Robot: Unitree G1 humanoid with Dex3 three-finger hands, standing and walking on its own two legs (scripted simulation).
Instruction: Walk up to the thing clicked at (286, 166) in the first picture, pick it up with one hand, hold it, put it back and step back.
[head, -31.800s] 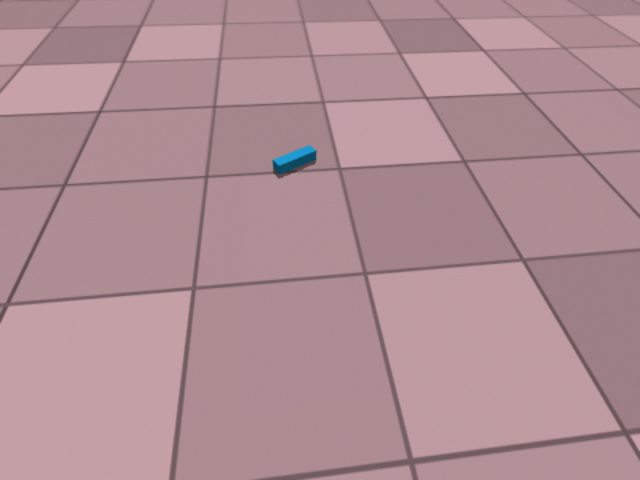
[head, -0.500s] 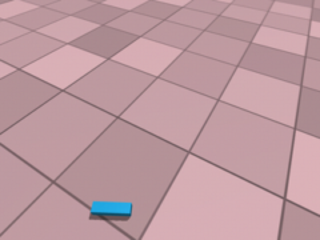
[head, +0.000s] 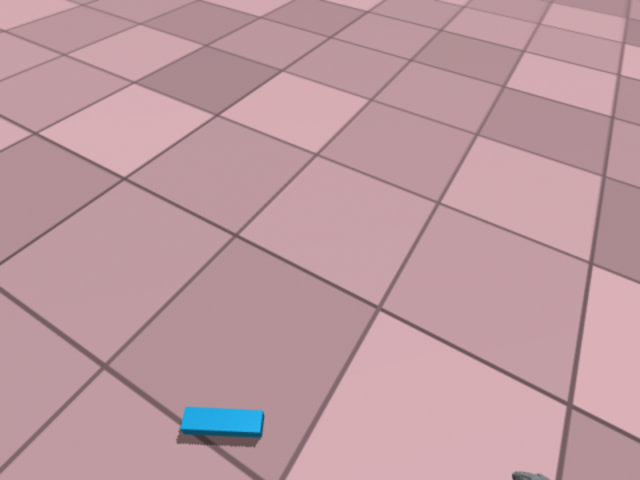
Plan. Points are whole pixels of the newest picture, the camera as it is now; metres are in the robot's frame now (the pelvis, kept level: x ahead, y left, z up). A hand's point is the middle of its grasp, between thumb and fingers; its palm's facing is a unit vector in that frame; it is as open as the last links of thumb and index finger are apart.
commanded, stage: walk up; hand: left
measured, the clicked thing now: (223, 422) +0.40 +0.26 -0.75
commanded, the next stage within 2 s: stand in 0.16 s
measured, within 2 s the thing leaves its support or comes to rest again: neither
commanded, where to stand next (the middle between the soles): +0.02 +0.01 m, yaw +1 degrees
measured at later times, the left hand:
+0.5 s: hand out of the picture +0.07 +0.26 -0.15, palm faces -0.02 -0.94 -0.33, open 7.4 cm
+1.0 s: hand out of the picture +0.06 +0.26 -0.16, palm faces -0.03 -0.94 -0.33, open 7.4 cm
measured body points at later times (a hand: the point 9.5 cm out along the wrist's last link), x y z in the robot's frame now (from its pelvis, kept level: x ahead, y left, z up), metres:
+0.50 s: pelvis -0.01 +0.01 +0.00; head +0.00 +0.01 +0.45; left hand +0.08 +0.31 -0.13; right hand +0.07 -0.29 -0.13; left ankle +0.00 +0.13 -0.75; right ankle -0.01 -0.11 -0.75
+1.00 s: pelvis -0.01 +0.01 +0.00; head +0.00 +0.01 +0.45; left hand +0.06 +0.31 -0.13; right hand +0.07 -0.29 -0.13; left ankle +0.00 +0.13 -0.75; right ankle -0.01 -0.11 -0.75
